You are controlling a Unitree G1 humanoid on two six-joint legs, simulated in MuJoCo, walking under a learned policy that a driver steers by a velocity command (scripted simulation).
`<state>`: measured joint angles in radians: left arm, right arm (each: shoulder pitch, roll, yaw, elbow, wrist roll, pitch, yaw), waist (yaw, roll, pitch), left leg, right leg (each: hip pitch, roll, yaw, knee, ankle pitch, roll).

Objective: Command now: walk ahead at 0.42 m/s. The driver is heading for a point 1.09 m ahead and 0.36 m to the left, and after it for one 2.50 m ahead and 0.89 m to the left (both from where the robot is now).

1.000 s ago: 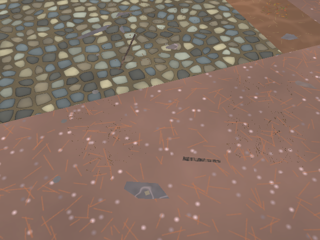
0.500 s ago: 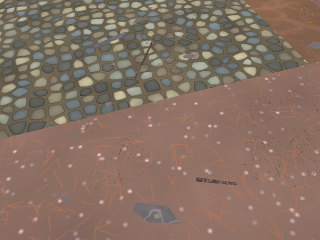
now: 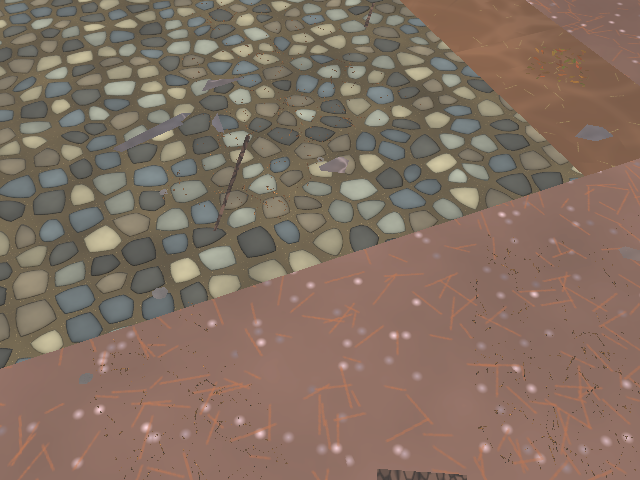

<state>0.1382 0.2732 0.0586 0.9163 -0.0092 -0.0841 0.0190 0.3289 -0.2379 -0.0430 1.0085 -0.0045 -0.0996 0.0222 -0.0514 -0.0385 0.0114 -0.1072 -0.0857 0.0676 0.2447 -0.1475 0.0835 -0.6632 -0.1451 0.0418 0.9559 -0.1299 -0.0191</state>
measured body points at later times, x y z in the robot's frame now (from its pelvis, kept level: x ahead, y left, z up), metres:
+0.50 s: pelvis +0.18 -0.04 -0.01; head +0.20 -0.04 +0.43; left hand +0.29 +0.20 -0.15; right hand +0.25 -0.31 -0.16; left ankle +0.20 +0.10 -0.74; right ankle +0.26 -0.14 -0.75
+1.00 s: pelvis +0.31 -0.04 -0.01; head +0.32 -0.05 +0.44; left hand +0.31 +0.23 -0.14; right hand +0.37 -0.30 -0.15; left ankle +0.24 +0.10 -0.67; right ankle +0.28 -0.14 -0.75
